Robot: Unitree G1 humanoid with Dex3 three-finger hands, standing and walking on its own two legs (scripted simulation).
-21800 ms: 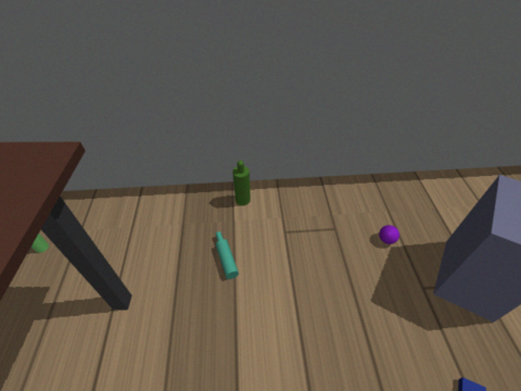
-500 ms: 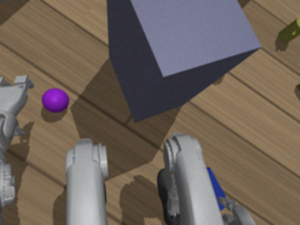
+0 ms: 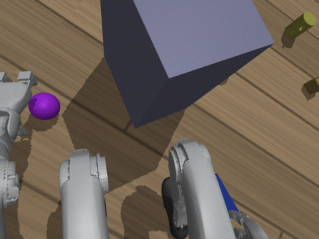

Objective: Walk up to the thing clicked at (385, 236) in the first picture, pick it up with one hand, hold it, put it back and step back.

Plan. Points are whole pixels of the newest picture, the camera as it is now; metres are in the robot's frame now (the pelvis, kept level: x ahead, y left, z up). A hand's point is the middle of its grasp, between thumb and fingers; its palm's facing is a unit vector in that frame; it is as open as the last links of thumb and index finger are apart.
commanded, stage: approach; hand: left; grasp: from above
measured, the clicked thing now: (44, 106) +0.48 +0.30 -0.29
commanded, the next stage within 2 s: rest palm in 0.64 s
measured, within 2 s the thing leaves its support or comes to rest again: neither
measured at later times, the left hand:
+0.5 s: hand (23, 104) +0.45 +0.32 -0.18, palm faces -0.55 -0.11 -0.82, open 14.1 cm
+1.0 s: hand (31, 98) +0.47 +0.30 -0.19, palm faces -0.48 -0.06 -0.88, open 14.0 cm
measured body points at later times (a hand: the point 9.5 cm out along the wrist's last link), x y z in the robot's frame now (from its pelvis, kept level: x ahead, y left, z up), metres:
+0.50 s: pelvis +0.00 +0.00 +0.00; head +0.26 +0.05 +0.36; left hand +0.48 +0.32 -0.13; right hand +0.02 -0.27 -0.11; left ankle +0.08 +0.13 -0.30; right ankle +0.09 -0.13 -0.30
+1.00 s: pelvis -0.01 +0.01 -0.01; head +0.24 +0.09 +0.36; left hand +0.49 +0.30 -0.14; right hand +0.07 -0.27 -0.10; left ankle +0.08 +0.14 -0.30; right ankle +0.09 -0.13 -0.30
